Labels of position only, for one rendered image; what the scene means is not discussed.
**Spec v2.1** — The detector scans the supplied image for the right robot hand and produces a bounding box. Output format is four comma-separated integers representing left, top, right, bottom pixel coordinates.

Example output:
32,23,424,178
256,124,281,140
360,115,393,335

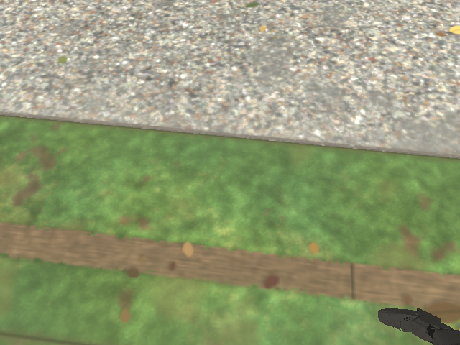
378,308,460,345

